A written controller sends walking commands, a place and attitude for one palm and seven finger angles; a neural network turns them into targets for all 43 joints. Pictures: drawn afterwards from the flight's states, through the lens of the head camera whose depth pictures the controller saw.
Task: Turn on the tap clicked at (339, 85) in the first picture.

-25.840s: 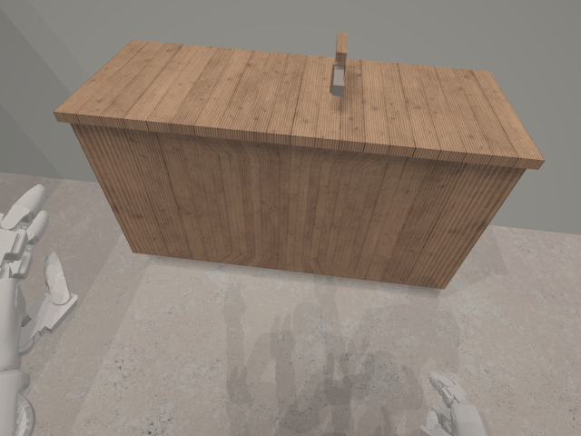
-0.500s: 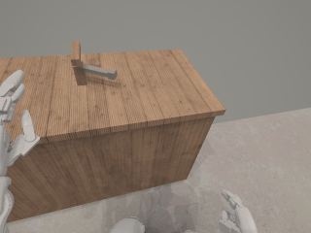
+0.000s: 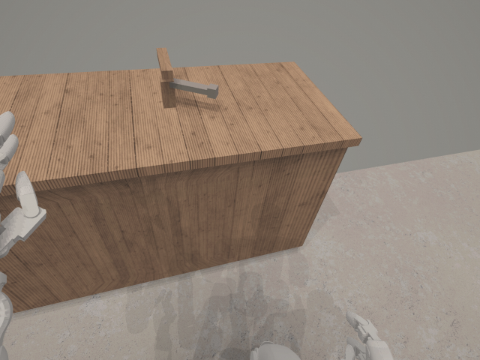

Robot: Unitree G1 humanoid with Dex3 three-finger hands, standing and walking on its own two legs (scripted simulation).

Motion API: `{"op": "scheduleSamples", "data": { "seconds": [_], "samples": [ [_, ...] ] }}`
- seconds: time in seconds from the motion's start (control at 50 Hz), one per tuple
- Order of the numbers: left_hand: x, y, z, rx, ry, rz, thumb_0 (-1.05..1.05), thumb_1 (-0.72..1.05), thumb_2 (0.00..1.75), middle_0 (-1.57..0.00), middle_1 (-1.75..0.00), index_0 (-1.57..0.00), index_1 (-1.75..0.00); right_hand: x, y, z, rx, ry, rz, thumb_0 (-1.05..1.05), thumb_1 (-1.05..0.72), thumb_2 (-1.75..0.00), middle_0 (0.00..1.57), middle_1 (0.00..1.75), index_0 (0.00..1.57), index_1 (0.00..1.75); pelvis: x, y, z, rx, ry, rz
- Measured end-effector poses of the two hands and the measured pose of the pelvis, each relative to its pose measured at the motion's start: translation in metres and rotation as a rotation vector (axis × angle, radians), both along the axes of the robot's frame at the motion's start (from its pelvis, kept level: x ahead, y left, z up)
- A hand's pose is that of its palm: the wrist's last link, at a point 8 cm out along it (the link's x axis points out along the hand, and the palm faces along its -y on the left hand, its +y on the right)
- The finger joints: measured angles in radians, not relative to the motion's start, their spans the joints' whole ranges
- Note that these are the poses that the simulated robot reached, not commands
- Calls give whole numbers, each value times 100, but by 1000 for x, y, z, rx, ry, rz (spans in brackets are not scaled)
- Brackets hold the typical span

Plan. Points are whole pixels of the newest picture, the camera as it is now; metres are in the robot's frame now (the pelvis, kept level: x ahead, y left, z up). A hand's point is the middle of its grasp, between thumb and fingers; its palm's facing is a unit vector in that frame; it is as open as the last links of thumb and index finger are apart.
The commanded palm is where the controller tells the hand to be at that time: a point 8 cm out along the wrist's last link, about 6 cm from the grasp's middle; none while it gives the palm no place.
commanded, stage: come to a stop and stand still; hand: left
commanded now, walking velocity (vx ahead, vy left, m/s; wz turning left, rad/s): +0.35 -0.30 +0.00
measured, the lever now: (212, 91) +0.76 +0.15 +0.06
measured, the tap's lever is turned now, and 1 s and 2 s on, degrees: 60 60 60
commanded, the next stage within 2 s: look again from close up in 0.56 s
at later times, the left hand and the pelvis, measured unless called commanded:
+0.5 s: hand (65, 253) +0.18 +0.22 +0.18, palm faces +0.34 -0.87 -0.34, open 7.5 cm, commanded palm +0.12 +0.27 +0.19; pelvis -0.05 -0.01 +0.00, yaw -3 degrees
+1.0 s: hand (71, 213) +0.23 +0.24 +0.18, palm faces +0.44 -0.81 -0.38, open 7.4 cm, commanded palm +0.17 +0.27 +0.19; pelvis +0.01 -0.01 +0.01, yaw +0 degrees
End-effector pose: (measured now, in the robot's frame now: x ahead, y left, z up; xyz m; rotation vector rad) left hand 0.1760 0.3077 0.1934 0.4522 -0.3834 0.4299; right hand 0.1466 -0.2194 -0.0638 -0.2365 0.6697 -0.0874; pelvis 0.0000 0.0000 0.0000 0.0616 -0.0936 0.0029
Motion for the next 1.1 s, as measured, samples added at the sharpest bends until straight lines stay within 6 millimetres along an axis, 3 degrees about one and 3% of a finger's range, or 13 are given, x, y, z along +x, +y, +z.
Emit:
{"op": "scheduleSamples", "data": {
  "seconds": [0.12,0.24,0.3,0.38,0.48,0.58,0.72,0.78,0.84,0.96,1.1],
  "samples": [
    [-20,-15,16,40,26,-116,2,89,90,-21,-30,-21,-30,-42,11,8,65,21,-36,2,-90,-90,20,30,21,30,-25,9,11,-75,26,-1],
    [-40,-8,28,111,66,-81,2,88,90,-22,-30,-21,-30,-76,2,0,54,112,-83,2,-90,-90,20,30,21,30,-40,5,18,-118,56,-36],
    [-43,-9,24,118,75,-34,2,89,90,-21,-30,-21,-30,-80,-7,-11,56,107,-81,2,-90,-90,20,30,21,30,-44,-3,9,-108,58,-32],
    [-43,-26,4,54,43,-58,2,89,90,-21,-30,-21,-30,-77,-23,-29,37,111,-76,2,-90,-90,20,30,21,30,-56,-8,-8,-122,38,-24],
    [-40,-44,-5,-11,30,-135,2,89,90,-21,-30,-21,-30,-76,-35,-11,-7,102,-130,2,-91,-90,20,30,21,30,-54,-8,-2,-88,50,-51],
    [-29,-36,6,68,-35,-164,2,88,90,-22,-30,-21,-30,-65,-37,-5,-61,30,-155,2,-91,-90,20,30,20,30,-47,1,-10,-62,35,-61],
    [-18,-31,22,142,41,-83,2,89,90,-21,-30,-21,-30,-52,-15,-15,66,49,-101,2,-91,-90,20,30,20,30,-33,-7,2,-52,58,-23],
    [-22,-37,19,181,88,-58,2,89,90,-21,-30,-21,-30,-42,-10,-28,99,73,-58,1,-91,-90,20,30,20,30,-22,-13,-2,-58,66,-12],
    [-21,-38,11,112,121,-24,2,89,90,-21,-30,-21,-30,-32,-9,-34,100,125,-25,2,-90,-90,20,30,21,30,-14,-14,2,-63,64,-6],
    [-1,-32,0,12,109,12,2,88,90,-22,-30,-21,-30,0,-15,-24,38,112,2,2,-90,-90,20,30,21,30,4,-10,6,-61,59,-3],
    [29,-31,2,9,111,-31,2,89,90,-21,-30,-21,-30,45,-16,4,20,12,-30,2,-91,-90,20,30,21,30,23,-7,11,-65,71,-14]
  ]
}}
